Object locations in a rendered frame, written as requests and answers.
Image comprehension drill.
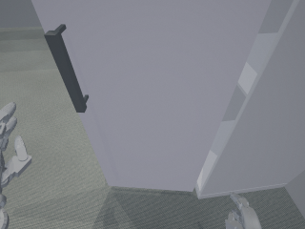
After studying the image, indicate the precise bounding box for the fridge door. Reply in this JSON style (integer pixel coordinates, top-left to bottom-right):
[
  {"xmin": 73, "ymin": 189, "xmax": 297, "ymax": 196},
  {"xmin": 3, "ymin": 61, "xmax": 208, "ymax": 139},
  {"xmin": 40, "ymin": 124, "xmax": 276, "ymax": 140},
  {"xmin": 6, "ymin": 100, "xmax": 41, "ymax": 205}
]
[{"xmin": 31, "ymin": 0, "xmax": 272, "ymax": 192}]

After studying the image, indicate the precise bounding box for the robot left forearm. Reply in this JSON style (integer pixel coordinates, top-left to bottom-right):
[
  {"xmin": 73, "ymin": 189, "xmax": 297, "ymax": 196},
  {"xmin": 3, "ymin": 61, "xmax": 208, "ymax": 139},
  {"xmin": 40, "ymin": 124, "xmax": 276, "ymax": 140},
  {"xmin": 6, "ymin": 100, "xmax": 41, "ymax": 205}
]
[{"xmin": 0, "ymin": 193, "xmax": 10, "ymax": 229}]

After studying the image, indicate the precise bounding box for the handle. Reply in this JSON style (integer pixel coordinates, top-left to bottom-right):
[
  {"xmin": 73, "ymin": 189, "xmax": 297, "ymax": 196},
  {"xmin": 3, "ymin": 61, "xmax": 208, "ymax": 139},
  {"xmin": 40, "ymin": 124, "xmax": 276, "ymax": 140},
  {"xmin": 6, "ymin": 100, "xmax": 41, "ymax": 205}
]
[{"xmin": 44, "ymin": 24, "xmax": 89, "ymax": 113}]

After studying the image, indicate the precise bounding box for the robot right hand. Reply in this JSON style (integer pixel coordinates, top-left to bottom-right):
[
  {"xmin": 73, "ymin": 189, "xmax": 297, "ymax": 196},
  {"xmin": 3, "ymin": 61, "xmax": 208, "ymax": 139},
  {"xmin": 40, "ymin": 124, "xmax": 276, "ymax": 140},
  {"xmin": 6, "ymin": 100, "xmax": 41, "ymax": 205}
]
[{"xmin": 225, "ymin": 192, "xmax": 262, "ymax": 229}]

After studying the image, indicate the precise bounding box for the robot left hand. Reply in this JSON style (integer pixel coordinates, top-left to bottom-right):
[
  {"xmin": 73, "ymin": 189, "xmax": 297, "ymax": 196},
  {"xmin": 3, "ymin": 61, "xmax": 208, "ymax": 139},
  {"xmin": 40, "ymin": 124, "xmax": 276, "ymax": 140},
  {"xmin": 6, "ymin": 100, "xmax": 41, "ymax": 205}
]
[{"xmin": 0, "ymin": 101, "xmax": 32, "ymax": 194}]

